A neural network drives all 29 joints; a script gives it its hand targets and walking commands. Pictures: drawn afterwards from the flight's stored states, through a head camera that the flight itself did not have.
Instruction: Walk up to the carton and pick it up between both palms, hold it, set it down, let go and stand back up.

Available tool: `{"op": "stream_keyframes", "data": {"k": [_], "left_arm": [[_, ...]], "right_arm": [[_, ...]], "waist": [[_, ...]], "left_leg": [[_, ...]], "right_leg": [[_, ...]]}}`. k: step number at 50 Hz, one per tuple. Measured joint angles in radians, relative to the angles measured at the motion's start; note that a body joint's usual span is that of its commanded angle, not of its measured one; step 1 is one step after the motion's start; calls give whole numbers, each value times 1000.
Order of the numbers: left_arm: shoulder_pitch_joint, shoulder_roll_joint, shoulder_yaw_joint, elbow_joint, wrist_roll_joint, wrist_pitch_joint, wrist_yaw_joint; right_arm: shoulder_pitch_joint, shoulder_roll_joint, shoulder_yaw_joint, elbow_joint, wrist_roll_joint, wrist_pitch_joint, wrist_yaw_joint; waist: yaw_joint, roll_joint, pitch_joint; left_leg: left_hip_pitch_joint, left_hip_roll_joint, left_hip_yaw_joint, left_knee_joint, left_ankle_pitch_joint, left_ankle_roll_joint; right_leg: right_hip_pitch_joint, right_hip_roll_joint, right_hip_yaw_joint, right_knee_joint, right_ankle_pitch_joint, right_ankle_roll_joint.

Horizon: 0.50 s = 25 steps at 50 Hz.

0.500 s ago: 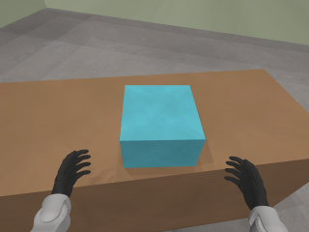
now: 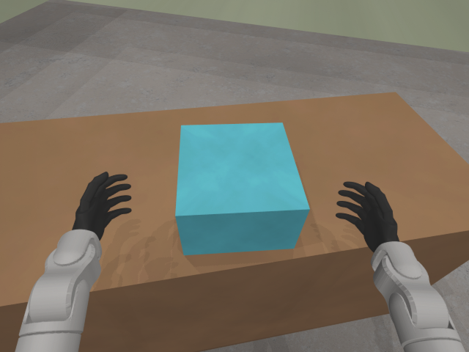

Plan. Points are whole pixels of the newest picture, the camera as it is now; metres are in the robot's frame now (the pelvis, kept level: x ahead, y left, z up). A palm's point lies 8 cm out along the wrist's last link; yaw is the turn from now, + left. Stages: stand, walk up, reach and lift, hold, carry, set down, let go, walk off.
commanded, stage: reach and lift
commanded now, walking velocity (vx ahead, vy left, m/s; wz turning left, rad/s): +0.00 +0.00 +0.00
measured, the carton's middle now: (235, 185) +0.45 +0.01 +0.00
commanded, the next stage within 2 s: none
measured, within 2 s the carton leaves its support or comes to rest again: neither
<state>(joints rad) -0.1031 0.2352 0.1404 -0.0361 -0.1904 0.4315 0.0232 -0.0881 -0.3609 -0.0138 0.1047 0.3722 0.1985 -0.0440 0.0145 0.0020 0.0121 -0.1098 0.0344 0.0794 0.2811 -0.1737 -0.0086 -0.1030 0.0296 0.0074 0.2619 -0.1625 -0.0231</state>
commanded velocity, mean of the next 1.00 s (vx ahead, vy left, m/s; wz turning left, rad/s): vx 0.00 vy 0.00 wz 0.00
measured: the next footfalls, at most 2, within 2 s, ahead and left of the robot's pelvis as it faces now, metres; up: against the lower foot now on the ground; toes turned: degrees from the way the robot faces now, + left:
none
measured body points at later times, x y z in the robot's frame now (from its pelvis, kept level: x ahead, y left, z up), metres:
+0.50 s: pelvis -0.01 -0.01 +0.00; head +0.01 +0.00 +0.45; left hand +0.38 +0.23 +0.13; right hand +0.40 -0.22 +0.12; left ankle -0.02 +0.12 -0.75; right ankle -0.02 -0.11 -0.75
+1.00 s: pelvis -0.01 +0.00 -0.01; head +0.02 +0.01 +0.44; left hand +0.44 +0.24 +0.17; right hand +0.46 -0.20 +0.17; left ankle -0.02 +0.12 -0.75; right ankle -0.02 -0.11 -0.75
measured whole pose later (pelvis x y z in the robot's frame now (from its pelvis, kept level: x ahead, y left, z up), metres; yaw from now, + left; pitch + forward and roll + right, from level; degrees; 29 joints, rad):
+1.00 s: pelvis -0.01 +0.00 -0.01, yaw +1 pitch +11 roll -1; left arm -1.01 0.36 0.01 0.89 -0.25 0.38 0.07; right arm -1.04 -0.43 0.04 1.07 0.41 0.22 0.01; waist 0.03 -0.01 -0.13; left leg -0.40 0.04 0.03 0.39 -0.18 -0.01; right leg -0.36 0.04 -0.02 0.32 -0.15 -0.03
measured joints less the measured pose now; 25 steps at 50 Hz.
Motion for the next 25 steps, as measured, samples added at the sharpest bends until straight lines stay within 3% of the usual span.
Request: {"op": "stream_keyframes", "data": {"k": [12, 25], "left_arm": [[-198, 31, 13, 135, -6, 57, 13], [-475, 79, 4, 402, -12, 84, 19]], "right_arm": [[-230, -22, 3, 160, 19, 59, 15], [-499, -42, 26, 438, 34, 94, 21]], "waist": [[-2, -16, -31], [2, -19, -73]], "left_leg": [[-71, 2, -5, 12, 12, -4], [-127, 3, -16, 37, 12, -4]], "right_leg": [[-79, 4, 2, 27, 5, -5], [-132, 6, -1, 48, 6, -5]]}}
